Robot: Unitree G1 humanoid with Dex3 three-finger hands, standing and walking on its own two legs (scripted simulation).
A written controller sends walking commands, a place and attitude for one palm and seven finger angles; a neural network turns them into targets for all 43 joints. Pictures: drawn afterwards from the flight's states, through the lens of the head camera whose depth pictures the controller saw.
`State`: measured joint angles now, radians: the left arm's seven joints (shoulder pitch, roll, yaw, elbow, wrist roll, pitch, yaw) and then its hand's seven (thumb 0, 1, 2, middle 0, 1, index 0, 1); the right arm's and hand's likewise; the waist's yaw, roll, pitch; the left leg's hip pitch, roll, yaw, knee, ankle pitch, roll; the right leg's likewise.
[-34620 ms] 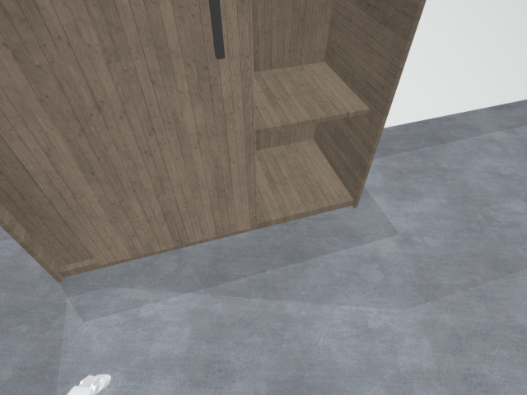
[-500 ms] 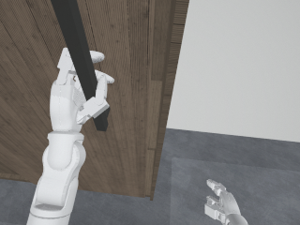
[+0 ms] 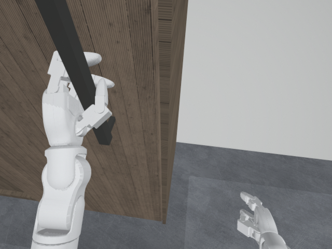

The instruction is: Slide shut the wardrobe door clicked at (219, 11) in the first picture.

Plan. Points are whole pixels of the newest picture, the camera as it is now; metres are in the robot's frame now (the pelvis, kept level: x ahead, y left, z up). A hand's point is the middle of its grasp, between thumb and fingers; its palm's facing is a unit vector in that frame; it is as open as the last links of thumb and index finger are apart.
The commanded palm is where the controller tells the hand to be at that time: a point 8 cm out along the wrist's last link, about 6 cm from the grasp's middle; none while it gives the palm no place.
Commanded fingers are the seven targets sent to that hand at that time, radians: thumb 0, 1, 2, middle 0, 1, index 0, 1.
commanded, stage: step sideways, sliding the door along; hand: left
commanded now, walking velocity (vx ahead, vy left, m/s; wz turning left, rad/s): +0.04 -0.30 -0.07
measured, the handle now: (87, 71) +0.32 +0.17 +0.28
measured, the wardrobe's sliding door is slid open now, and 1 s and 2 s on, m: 0.00 0.00 0.00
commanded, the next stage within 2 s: stop walking and hold the door there in 1.20 s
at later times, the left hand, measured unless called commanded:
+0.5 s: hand (104, 106) +0.29 +0.14 +0.24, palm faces +0.23 -0.97 -0.01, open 6.5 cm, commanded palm +0.24 +0.13 +0.26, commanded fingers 0.00 0.90 0.90 -0.45 -1.40 -0.45 -1.40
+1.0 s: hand (104, 105) +0.29 +0.14 +0.24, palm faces +0.26 -0.97 -0.02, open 6.6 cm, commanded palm +0.24 +0.12 +0.26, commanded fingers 0.00 0.90 0.90 -0.45 -1.40 -0.45 -1.40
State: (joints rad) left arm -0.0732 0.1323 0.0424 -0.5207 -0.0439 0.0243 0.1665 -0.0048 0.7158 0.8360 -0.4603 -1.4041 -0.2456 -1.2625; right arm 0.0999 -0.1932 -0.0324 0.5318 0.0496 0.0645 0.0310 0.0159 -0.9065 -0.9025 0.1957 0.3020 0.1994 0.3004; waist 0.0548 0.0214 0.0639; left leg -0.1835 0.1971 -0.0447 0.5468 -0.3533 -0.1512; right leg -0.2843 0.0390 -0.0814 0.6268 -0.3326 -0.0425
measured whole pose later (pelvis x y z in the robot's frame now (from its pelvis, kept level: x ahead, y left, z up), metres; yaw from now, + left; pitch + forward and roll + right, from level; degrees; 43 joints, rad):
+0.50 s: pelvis +0.02 -0.01 +0.00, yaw +2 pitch +0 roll -2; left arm 0.01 0.12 0.01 -0.62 -0.04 -0.03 0.16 -0.02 0.71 0.84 -0.48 -1.41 -0.25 -1.22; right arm 0.09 -0.17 -0.02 0.53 0.04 0.03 0.06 0.02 -0.90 -0.90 0.20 0.30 0.20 0.30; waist 0.08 0.03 0.10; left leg -0.18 0.21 -0.04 0.57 -0.35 -0.11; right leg -0.27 0.03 -0.10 0.65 -0.30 -0.02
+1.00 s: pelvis +0.03 -0.02 +0.00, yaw +2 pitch +0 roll -2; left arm 0.02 0.13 0.02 -0.66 -0.03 -0.02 0.15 -0.02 0.71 0.82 -0.49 -1.42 -0.23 -1.20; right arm 0.12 -0.15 -0.01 0.49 0.05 0.02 0.08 0.02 -0.90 -0.90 0.20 0.30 0.20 0.30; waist 0.10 0.02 0.10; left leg -0.19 0.25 0.04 0.62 -0.39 -0.09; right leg -0.27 0.03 -0.10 0.67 -0.37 -0.01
